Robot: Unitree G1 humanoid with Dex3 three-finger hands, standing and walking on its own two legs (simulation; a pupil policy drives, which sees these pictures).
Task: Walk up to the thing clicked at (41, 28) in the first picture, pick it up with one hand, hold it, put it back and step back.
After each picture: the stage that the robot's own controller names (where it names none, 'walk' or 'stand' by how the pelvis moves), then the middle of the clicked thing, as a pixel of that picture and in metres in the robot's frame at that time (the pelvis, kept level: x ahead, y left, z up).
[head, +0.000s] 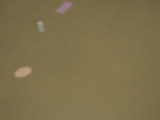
stand; (40, 26) +1.61 +0.52 -0.72
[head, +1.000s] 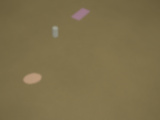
walk; (55, 31) +1.52 +0.25 -0.70
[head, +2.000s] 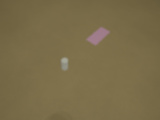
walk; (64, 64) +0.94 +0.15 -0.71
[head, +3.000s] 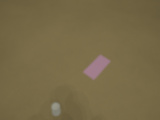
walk; (56, 109) +0.53 +0.16 -0.72
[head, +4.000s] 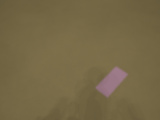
stand; out of the picture +0.32 +0.19 -0.70
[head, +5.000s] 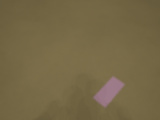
stand; out of the picture +0.29 +0.15 -0.72
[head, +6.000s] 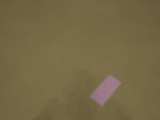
stand; out of the picture +0.28 +0.18 -0.73
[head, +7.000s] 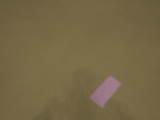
stand; out of the picture +0.27 +0.18 -0.73
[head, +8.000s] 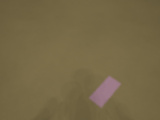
stand; out of the picture +0.27 +0.18 -0.73
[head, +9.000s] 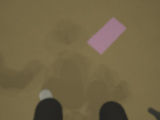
go down; (46, 97) +0.33 +0.17 -0.49
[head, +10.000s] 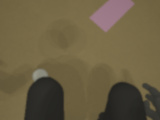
go down; (41, 78) +0.36 +0.19 -0.32
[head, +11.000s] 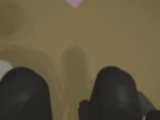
close in; (3, 72) +0.34 +0.22 -0.23
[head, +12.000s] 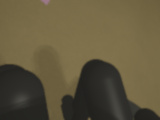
close; out of the picture +0.34 +0.22 -0.22
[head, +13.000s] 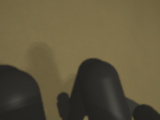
close; out of the picture +0.34 +0.24 -0.21
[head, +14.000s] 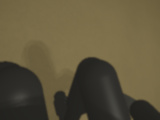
lift; out of the picture +0.34 +0.24 -0.22
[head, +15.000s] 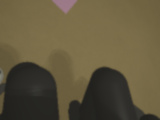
lift; out of the picture +0.28 +0.25 -0.18
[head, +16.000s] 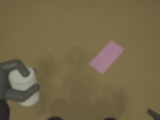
lift; (25, 86) +0.31 +0.18 +0.02
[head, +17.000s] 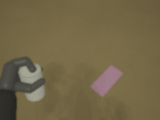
hold; (33, 82) +0.33 +0.17 +0.02
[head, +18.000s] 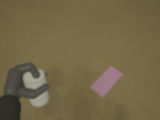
hold; (36, 88) +0.32 +0.17 +0.01
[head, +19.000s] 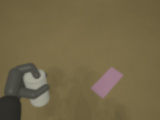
hold; (37, 88) +0.32 +0.17 +0.01
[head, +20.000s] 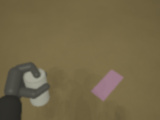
crouch; (37, 87) +0.32 +0.16 +0.02
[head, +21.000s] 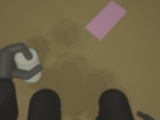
crouch; (29, 66) +0.38 +0.18 -0.08
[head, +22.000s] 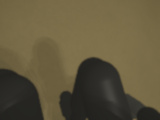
lower; out of the picture +0.38 +0.27 -0.22
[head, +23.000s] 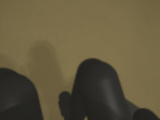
lower; out of the picture +0.37 +0.26 -0.22
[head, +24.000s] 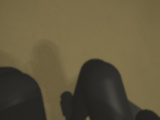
lower; out of the picture +0.37 +0.25 -0.22
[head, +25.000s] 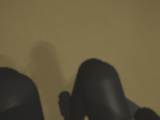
lower; out of the picture +0.36 +0.25 -0.22
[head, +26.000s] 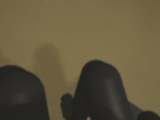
loosen; out of the picture +0.35 +0.23 -0.21
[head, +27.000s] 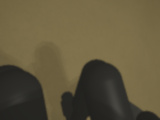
withdraw; out of the picture +0.32 +0.20 -0.23
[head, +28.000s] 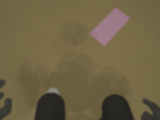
walk; (53, 95) +0.33 +0.15 -0.46
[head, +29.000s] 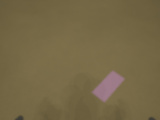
stand; out of the picture +0.27 +0.13 -0.66
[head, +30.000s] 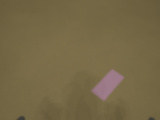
stand; out of the picture +0.27 +0.14 -0.66
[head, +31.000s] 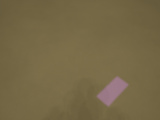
stand; out of the picture +0.29 +0.12 -0.71
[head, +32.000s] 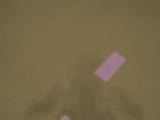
walk; out of the picture +0.33 +0.14 -0.70
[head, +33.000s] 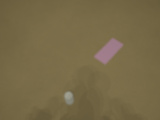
walk; (69, 98) +0.51 +0.13 -0.70
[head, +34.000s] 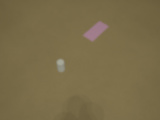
walk; (60, 65) +0.84 +0.18 -0.70
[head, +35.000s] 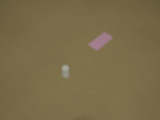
stand; (65, 71) +0.89 +0.16 -0.72
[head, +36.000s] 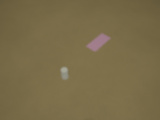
stand; (64, 73) +0.90 +0.17 -0.73
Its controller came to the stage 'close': yes
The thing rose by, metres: 0.72
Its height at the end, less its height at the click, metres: +0.00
